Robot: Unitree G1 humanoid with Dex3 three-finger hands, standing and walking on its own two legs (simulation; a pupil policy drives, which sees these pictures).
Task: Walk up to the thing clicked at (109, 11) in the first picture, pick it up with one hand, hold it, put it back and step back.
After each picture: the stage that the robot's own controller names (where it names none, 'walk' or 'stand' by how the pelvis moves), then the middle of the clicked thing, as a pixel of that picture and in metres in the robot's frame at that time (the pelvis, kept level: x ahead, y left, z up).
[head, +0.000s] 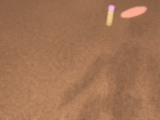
stand; (110, 15) +1.76 -0.32 -0.65
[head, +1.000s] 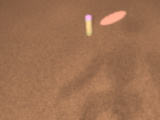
walk; (88, 25) +1.63 +0.09 -0.62
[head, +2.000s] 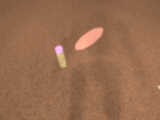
walk; (61, 57) +1.04 +0.32 -0.65
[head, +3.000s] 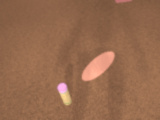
walk; (65, 94) +0.64 +0.26 -0.65
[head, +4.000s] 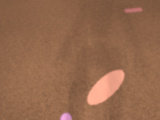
walk; out of the picture +0.40 +0.19 -0.64
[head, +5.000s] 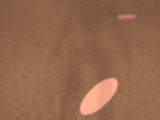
stand; out of the picture +0.32 +0.17 -0.65
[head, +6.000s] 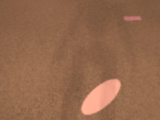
stand; out of the picture +0.33 +0.17 -0.65
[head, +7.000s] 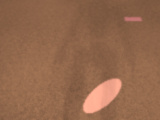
stand; out of the picture +0.36 +0.16 -0.65
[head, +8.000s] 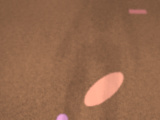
stand; out of the picture +0.37 +0.16 -0.65
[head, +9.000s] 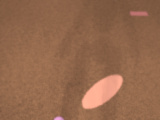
stand; out of the picture +0.35 +0.17 -0.64
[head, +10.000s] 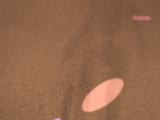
stand; out of the picture +0.36 +0.19 -0.64
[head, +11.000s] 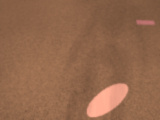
stand; out of the picture +0.35 +0.17 -0.66
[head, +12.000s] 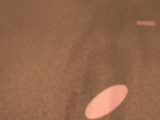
stand; out of the picture +0.33 +0.18 -0.66
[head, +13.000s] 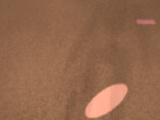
stand; out of the picture +0.33 +0.18 -0.66
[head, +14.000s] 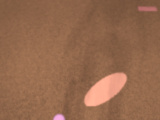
go down; out of the picture +0.35 +0.18 -0.65
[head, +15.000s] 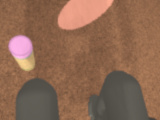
go down; (24, 56) +0.44 +0.19 -0.24
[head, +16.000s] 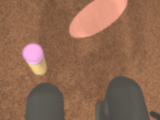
close in; (36, 61) +0.44 +0.17 -0.26
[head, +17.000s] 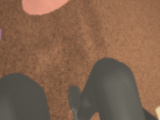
close in; out of the picture +0.44 +0.20 -0.17
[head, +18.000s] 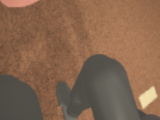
close; out of the picture +0.44 +0.22 -0.17
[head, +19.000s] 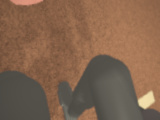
lift; out of the picture +0.41 +0.21 -0.17
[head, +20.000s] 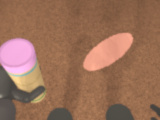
lift; (28, 77) +0.33 +0.17 +0.04
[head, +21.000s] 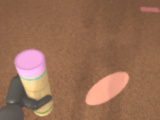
hold; (37, 87) +0.30 +0.17 +0.04
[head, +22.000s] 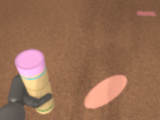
hold; (38, 86) +0.31 +0.16 +0.04
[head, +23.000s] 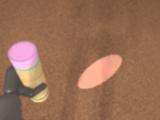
crouch; (32, 76) +0.35 +0.17 +0.00
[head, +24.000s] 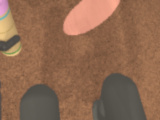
lower; (2, 28) +0.49 +0.20 -0.02
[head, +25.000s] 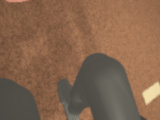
lower; out of the picture +0.47 +0.25 -0.15
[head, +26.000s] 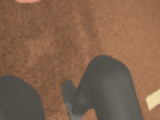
lower; out of the picture +0.46 +0.23 -0.16
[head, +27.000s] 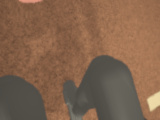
lower; out of the picture +0.44 +0.22 -0.17
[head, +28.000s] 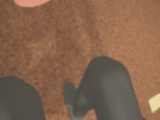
lower; out of the picture +0.45 +0.23 -0.15
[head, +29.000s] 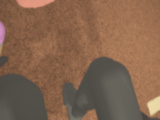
loosen; out of the picture +0.41 +0.19 -0.17
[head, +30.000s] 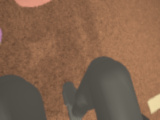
withdraw; out of the picture +0.42 +0.19 -0.18
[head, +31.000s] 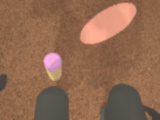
walk; (54, 68) +0.42 +0.13 -0.31
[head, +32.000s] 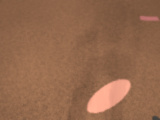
stand; out of the picture +0.34 +0.13 -0.59
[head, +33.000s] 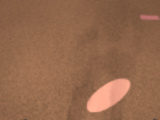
stand; out of the picture +0.34 +0.14 -0.60
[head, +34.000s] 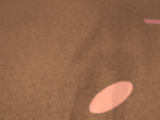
stand; out of the picture +0.35 +0.13 -0.63
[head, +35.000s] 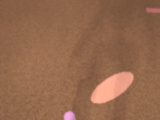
walk; out of the picture +0.38 +0.13 -0.65
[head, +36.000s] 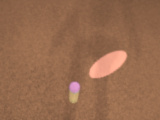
walk; (74, 93) +0.53 +0.04 -0.64
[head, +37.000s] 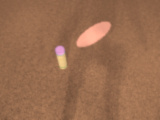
walk; (61, 58) +0.81 +0.22 -0.61
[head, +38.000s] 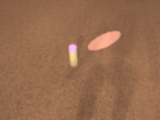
stand; (73, 56) +1.01 +0.16 -0.64
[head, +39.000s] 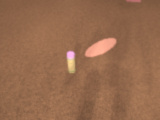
stand; (71, 62) +1.02 +0.15 -0.66
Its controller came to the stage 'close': yes
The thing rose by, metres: 0.70
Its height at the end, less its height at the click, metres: +0.00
